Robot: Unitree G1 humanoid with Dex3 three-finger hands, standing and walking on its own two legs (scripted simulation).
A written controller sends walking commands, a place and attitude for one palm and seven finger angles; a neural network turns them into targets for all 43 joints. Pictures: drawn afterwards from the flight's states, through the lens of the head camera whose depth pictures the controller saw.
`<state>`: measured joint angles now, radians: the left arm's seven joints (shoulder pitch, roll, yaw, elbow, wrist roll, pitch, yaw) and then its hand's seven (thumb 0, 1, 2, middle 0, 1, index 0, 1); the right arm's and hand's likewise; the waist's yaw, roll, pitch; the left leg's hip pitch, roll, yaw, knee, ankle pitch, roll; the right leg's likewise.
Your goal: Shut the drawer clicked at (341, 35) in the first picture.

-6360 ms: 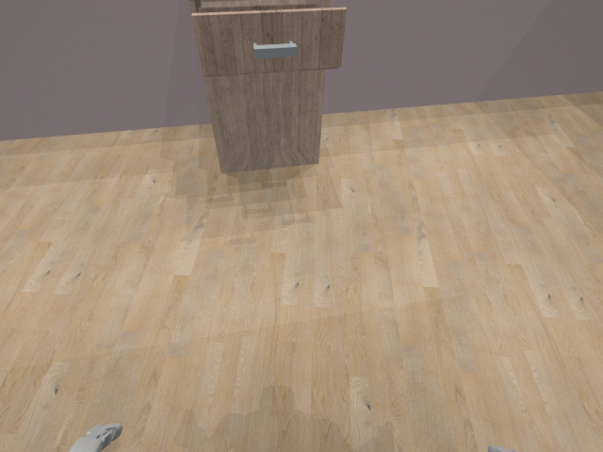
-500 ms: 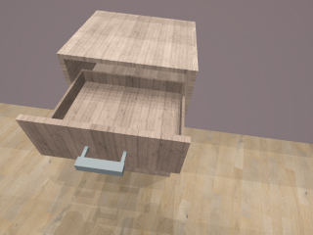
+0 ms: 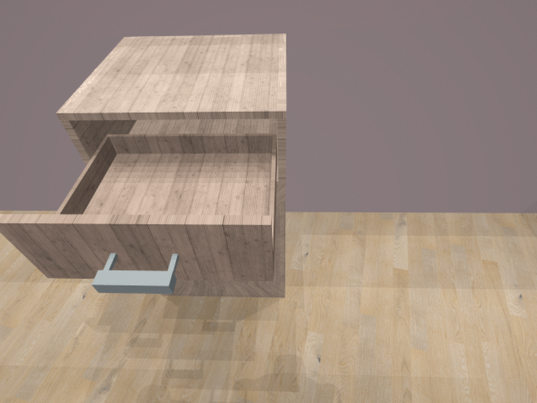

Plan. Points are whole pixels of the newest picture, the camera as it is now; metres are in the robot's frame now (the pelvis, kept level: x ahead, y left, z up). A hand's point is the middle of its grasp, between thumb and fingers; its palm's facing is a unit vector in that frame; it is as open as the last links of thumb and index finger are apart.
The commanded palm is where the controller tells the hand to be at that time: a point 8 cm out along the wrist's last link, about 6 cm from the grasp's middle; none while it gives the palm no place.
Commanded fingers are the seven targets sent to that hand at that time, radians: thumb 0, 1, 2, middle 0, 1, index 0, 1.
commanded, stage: come to a stop and stand still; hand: left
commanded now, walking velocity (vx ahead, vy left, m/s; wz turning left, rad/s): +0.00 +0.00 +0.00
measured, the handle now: (139, 270) +0.34 +0.25 -0.02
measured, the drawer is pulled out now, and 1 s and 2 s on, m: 0.30 0.30 0.30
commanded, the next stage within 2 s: look again from close up in 0.32 s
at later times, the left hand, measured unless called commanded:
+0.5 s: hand out of the picture -0.02 +0.16 -0.17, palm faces +0.04 -0.98 -0.18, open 7.3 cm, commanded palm none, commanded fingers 0.00 0.90 0.90 -0.20 -0.30 -0.20 -0.30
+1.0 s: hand out of the picture -0.03 +0.25 -0.18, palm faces +0.03 -0.98 -0.20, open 7.4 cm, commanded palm none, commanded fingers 0.00 0.90 0.90 -0.20 -0.30 -0.20 -0.30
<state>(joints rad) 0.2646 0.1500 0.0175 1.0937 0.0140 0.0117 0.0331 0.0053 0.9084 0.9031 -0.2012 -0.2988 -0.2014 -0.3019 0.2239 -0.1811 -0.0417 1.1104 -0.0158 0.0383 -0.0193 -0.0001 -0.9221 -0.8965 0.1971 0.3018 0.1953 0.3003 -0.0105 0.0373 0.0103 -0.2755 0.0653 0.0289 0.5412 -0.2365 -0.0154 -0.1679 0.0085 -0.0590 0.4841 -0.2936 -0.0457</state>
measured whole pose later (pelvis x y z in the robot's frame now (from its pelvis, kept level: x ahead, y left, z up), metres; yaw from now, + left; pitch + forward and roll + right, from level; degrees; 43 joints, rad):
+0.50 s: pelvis -0.01 +0.00 +0.00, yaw +0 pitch -1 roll -1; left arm 0.31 0.10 0.00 1.12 0.02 -0.03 0.05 0.01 0.91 0.90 -0.20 -0.30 -0.20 -0.30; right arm 0.29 -0.14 -0.01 1.11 -0.01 0.01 -0.03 0.00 -0.91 -0.90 0.20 0.30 0.19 0.30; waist 0.00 0.03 0.07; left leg -0.26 0.07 0.02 0.54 -0.27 -0.03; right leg -0.16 0.04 -0.07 0.43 -0.25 -0.04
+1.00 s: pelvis -0.01 +0.07 +0.00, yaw +1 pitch -1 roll +0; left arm 0.33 0.18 0.00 1.06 0.02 0.01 0.04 0.01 0.91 0.90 -0.20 -0.30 -0.20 -0.30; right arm 0.28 -0.16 0.01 1.04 -0.02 -0.01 -0.01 0.01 -0.93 -0.90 0.20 0.30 0.20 0.30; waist 0.01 -0.03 0.02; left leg -0.23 -0.06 0.06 0.44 -0.20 0.08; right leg -0.18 -0.08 -0.04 0.45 -0.25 0.04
